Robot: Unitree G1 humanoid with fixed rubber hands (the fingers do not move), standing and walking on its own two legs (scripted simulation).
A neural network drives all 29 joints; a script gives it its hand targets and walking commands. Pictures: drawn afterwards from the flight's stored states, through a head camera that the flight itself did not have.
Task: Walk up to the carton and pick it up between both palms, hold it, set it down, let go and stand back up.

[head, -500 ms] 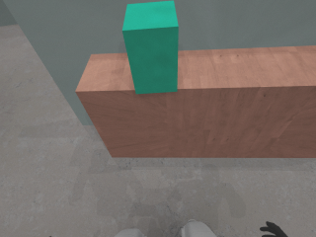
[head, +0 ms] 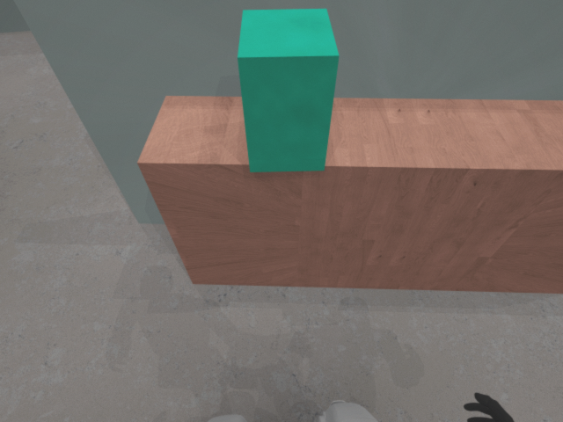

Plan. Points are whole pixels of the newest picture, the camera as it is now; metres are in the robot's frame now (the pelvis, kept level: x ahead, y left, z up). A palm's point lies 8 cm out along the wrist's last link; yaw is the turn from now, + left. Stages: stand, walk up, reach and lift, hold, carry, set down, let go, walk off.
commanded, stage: walk up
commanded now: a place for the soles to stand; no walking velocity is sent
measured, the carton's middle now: (286, 95) +0.74 +0.01 +0.04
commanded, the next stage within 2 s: none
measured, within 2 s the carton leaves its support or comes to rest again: neither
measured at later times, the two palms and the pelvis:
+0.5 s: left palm out of the picture +0.08 +0.30 -0.09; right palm out of the picture +0.08 -0.32 -0.10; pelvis +0.02 -0.01 +0.00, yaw -1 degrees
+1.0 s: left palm (88, 364) +0.20 +0.31 -0.08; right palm (490, 359) +0.22 -0.32 -0.10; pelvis +0.14 -0.01 +0.00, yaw -2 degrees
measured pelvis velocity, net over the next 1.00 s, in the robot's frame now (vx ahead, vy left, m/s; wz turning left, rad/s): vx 0.14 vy -0.01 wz -0.03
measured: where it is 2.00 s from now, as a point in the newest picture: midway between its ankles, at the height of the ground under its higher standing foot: (283, 373)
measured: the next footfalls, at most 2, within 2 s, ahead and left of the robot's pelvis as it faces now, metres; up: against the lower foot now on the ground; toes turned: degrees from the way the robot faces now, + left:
left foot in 1.02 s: +0.26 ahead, +0.11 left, +0.00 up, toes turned +2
right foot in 1.44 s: +0.36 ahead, -0.13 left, +0.00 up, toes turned -5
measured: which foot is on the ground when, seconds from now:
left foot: down 0.00-0.62, up 0.64-1.00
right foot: down 0.00-1.00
